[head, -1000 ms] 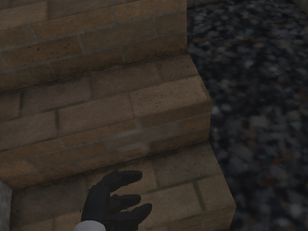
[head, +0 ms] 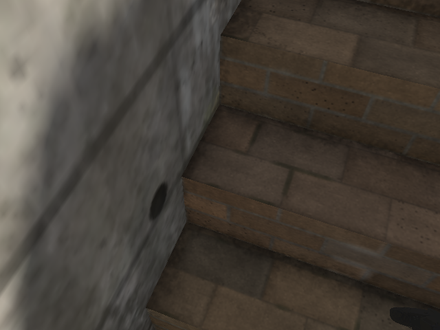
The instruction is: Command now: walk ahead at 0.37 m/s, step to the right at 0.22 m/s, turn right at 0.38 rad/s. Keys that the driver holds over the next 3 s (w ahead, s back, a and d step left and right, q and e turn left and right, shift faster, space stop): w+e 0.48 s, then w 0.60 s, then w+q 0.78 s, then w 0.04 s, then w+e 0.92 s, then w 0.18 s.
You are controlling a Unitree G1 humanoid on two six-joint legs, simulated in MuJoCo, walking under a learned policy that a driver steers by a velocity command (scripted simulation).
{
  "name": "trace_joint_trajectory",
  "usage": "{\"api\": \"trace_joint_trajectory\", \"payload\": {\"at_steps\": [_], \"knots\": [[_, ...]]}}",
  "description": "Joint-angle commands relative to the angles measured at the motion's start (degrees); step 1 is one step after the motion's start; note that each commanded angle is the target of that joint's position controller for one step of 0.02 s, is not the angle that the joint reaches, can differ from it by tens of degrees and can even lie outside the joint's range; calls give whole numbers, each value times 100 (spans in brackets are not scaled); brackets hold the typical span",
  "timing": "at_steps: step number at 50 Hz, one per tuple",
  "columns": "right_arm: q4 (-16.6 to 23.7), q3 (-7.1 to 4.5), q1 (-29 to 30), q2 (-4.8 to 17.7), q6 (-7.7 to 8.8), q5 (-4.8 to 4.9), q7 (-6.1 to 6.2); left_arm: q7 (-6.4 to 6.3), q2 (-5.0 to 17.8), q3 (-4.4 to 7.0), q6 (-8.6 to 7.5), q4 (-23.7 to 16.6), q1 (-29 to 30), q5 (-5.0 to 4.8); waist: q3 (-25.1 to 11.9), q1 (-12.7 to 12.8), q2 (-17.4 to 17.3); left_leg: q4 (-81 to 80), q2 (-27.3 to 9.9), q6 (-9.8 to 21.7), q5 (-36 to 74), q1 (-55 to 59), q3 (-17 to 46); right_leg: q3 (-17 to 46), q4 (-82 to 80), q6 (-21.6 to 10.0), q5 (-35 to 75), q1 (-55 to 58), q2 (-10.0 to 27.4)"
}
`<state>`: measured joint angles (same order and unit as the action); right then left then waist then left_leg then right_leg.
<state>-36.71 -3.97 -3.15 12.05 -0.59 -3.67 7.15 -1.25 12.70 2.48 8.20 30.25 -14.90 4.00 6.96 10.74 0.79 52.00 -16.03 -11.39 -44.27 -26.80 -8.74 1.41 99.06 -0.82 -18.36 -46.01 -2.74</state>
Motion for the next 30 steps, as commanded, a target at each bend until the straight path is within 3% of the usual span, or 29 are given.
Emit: {"api": "trace_joint_trajectory", "payload": {"at_steps": [1,3,4,5,6,7,8,9,10,11,12,13,14,15,16,17,18,19,20,21,22,23,24,25,26,27,28,29,30], "knots": [[533,-338,591,977,66,-36,-75,48,282,170,48,-524,-640,16,-1373,78,-1661,-1808,-1434,1582,3949,1893,1174,459,-236,-153,-707,-384,616],[585,-336,1146,975,101,0,-158,235,395,225,-68,-512,-807,40,-1387,369,-1483,-1592,-1531,1522,4143,1841,1023,524,-1140,-403,-1316,100,987],[689,-314,1479,971,95,38,-114,323,452,251,-238,-344,-1339,-75,-1252,599,-1271,-1181,-1204,1340,4187,1835,845,530,-2443,-394,-1420,395,1144],[832,-260,2085,825,19,154,-125,378,396,230,-347,-66,-1944,-102,-1180,1010,-618,-296,-555,927,4381,1289,115,197,-4476,-549,-290,1602,1242],[713,-77,2414,342,-40,548,-196,456,254,251,-422,505,-2833,-412,-1223,1473,-192,1546,200,989,4189,423,-312,203,-6373,-1075,959,3181,1215],[894,103,2585,-344,-216,376,-245,469,76,113,-613,767,-2604,-365,-167,1194,2198,4250,1587,807,358,-974,-556,523,-6856,-1228,2399,2749,413],[1562,554,2020,-1405,-308,86,-517,174,493,-10,-885,712,-1823,-231,-31,-218,3396,5909,1674,400,218,-2349,-46,963,-5764,-275,4665,2668,-124],[1561,736,1753,-1710,-354,-130,-713,-106,554,1,-1040,697,-1810,-256,-647,-563,3592,6238,1716,421,921,-2061,239,1812,-6408,97,2487,2052,-243],[1548,623,1359,-1295,-390,-122,-695,-253,593,23,-1116,440,-1248,-152,-536,-1010,2856,6294,1743,404,1551,-1898,348,2606,-6933,248,1900,1527,-110],[1374,423,1428,-399,-346,-169,-636,-262,641,132,-1239,284,-987,-150,-337,-886,990,5218,1714,538,2173,-1575,457,2715,-6997,536,1408,1391,-38],[1225,14,1217,558,-381,36,-403,-240,849,273,-1081,-55,-301,-387,-306,-918,751,4397,1770,600,2094,-1182,617,2020,-6048,53,3808,1395,95],[1408,168,1049,368,-309,-20,-391,-425,945,264,-1171,149,-728,-286,-709,-872,624,3785,1936,438,2545,-1017,940,3755,-6232,608,3278,1845,560],[1363,69,1086,609,-273,86,-366,-579,691,291,-1157,233,-800,-259,-977,-904,650,3220,2035,463,2464,-625,1221,3827,-6277,750,3296,2115,585],[1324,12,614,715,-329,180,-308,-716,835,343,-1134,110,-455,-294,-1162,-1246,1200,2885,1965,642,2383,-251,1803,4242,-5779,913,3240,1970,690],[1182,-83,235,1009,-407,269,-316,-827,765,401,-1119,-67,44,-444,-1392,-1351,821,2573,1754,768,2507,-162,2022,4133,-5162,934,2369,2179,671],[1273,-113,697,1212,-476,146,-331,-920,1254,614,-1101,-205,227,-578,-1561,-1064,452,2284,1633,1026,2609,-520,1414,3543,-4756,1269,1265,2848,359],[1166,-108,740,1120,-425,98,-373,-906,1122,610,-1102,-100,-243,-648,-1392,-881,345,1876,1694,1196,2264,-261,1483,3397,-4370,1215,1209,2444,85],[1107,-266,855,1165,-295,115,-453,-880,844,557,-1098,140,-774,-779,-1299,-736,509,1222,1442,1397,2058,357,2022,3332,-3768,1122,753,1774,-255],[1141,-336,1205,1248,-174,-11,-576,-821,688,549,-1032,181,-1117,-851,-1140,-539,115,9,1432,1630,2337,640,1610,2627,-3307,1389,718,1746,-844],[1070,-355,1500,947,-141,-33,-720,-770,562,566,-952,188,-1203,-958,-847,-461,-798,-1534,1185,1924,3191,858,1650,2203,-2415,1269,-693,1475,-1198],[908,-222,1766,291,-286,92,-820,-725,508,560,-921,242,-1424,-1067,-456,-199,-1451,-3258,945,1965,5331,905,1587,1963,-1808,495,-2730,1255,-1117],[737,-135,1971,87,-367,117,-919,-655,727,642,-910,77,-1510,-1190,-214,231,-1288,-4356,1008,1993,6300,440,969,1683,-2119,117,-2934,1762,-943],[637,-128,1966,237,-388,72,-958,-530,989,727,-894,-237,-1167,-1125,-330,388,-1093,-5221,934,2118,6863,1230,956,1368,-2469,178,-2374,1621,-1091],[544,-235,1935,849,-418,34,-898,-263,737,621,-929,-653,-730,-835,-483,570,-1470,-5305,646,2172,8402,2300,592,851,-2549,414,-1555,1049,-1140],[165,-214,873,254,-326,30,-757,-209,294,437,-1039,-420,-483,-873,-173,-614,-1126,-4119,672,1863,9404,3233,264,37,-779,639,-2090,-906,-1598],[-201,-277,1106,450,-323,45,-889,-162,-352,141,-1300,-196,-845,-907,-659,-350,-1063,-2120,916,1383,11096,3361,-463,-760,-177,392,-2107,-1493,-984],[-186,-322,1279,713,-280,257,-827,-111,-78,101,-1329,50,-1535,-726,-1796,-390,-1342,-2267,645,1518,11904,3982,-236,-409,-419,396,-1490,-1050,-487],[-154,-354,1312,889,-292,293,-766,-62,221,152,-1383,76,-1304,-677,-2381,-578,-1049,-2435,608,1673,11000,4321,-174,-438,-497,436,-1092,-861,-164],[-84,-373,1247,1063,-332,287,-642,-74,366,162,-1287,-53,-872,-662,-2721,-766,-834,-2455,415,1683,10140,4466,99,-427,-438,484,-957,-974,21]]}}
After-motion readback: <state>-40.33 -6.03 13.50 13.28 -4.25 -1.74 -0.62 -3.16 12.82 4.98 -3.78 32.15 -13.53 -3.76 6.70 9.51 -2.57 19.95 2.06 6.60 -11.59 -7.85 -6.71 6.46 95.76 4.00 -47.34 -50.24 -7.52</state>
